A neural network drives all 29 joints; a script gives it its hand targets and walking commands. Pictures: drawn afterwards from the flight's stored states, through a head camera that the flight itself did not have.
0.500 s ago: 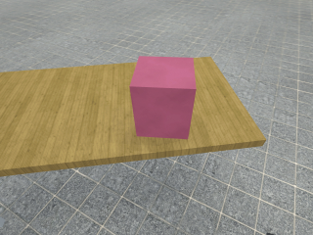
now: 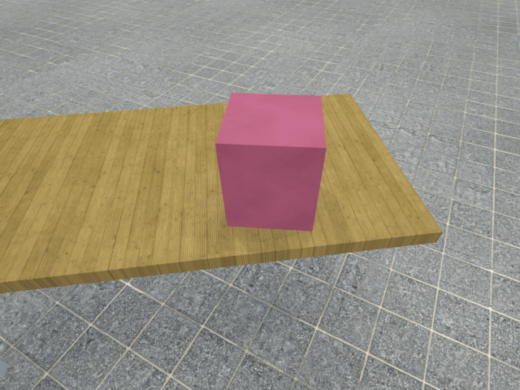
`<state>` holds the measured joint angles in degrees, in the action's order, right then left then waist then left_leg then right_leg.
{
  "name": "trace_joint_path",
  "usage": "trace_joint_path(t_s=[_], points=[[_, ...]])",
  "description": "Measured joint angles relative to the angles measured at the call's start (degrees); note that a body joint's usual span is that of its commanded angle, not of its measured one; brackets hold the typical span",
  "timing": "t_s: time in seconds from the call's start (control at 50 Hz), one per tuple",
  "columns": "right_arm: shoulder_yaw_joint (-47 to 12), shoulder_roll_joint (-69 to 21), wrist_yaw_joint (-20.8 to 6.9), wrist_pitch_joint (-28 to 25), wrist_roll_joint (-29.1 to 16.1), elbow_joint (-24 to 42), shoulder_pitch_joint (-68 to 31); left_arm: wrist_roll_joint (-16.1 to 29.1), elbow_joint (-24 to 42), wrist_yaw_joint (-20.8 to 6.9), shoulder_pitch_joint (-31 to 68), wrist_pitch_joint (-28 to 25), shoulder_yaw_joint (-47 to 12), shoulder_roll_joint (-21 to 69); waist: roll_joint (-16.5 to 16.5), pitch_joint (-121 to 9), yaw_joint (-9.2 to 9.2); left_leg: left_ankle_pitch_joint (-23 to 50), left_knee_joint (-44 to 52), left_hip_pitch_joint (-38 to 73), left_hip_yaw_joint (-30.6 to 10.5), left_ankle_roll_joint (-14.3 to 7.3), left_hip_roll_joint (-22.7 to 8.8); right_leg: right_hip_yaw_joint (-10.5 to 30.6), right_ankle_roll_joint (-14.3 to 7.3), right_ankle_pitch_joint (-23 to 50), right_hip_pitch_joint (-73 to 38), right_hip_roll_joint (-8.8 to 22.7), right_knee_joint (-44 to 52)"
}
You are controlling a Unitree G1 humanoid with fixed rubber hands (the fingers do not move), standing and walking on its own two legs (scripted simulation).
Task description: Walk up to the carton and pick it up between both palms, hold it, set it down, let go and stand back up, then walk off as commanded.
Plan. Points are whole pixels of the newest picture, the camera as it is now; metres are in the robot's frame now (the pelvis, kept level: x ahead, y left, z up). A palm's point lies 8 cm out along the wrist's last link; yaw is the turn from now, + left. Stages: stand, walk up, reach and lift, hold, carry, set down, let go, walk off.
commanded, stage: stand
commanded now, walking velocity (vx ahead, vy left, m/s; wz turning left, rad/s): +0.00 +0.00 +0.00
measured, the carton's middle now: (272, 163) +0.63 -0.04 -0.01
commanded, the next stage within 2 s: none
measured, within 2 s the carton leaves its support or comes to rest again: neither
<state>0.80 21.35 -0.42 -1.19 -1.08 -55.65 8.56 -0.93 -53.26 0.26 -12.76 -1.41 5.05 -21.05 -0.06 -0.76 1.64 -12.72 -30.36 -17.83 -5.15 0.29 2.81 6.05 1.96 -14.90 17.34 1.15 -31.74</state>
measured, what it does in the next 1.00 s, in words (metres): stands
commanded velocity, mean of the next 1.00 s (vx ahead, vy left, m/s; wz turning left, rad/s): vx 0.00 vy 0.00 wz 0.00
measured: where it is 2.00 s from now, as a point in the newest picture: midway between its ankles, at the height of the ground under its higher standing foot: outside the picture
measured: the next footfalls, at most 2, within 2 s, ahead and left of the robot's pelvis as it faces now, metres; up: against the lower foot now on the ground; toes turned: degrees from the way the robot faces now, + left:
none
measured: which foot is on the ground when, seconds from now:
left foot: down 0.00-1.00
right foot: down 0.00-1.00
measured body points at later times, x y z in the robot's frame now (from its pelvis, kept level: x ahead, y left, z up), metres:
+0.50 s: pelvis +0.00 +0.00 +0.00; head +0.00 +0.00 +0.45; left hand +0.09 +0.32 -0.11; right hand +0.10 -0.31 -0.12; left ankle +0.04 +0.12 -0.73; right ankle +0.03 -0.15 -0.73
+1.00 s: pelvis +0.00 +0.00 +0.00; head +0.00 -0.01 +0.45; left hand +0.09 +0.32 -0.11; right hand +0.10 -0.31 -0.12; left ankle +0.04 +0.12 -0.73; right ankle +0.03 -0.15 -0.73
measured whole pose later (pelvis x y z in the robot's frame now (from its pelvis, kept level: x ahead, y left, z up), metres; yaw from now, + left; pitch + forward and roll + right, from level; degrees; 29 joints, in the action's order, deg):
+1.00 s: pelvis +0.00 +0.00 +0.00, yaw +0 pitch +0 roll +1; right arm 0.8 21.3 -0.3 -1.2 -1.1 -55.7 8.6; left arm -0.9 -53.5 0.2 -12.8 -1.4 5.0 -21.1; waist -0.1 -0.9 1.6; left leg -12.6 -29.8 -17.6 -5.1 0.4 2.8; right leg 6.1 2.0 -14.9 17.3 1.2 -31.7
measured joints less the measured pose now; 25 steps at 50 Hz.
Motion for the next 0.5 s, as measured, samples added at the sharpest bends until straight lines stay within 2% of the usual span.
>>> trace_joint_path(t_s=[0.5], points=[[0.0,0.0,0.0,0.0,0.0,0.0,0.0,0.1,-0.1,0.0,0.0,0.0,0.0,0.0,0.0,-0.1,0.0,0.0,0.2,0.1,0.0,0.0,0.0,0.0,0.0,0.0,0.0,0.0,0.0]])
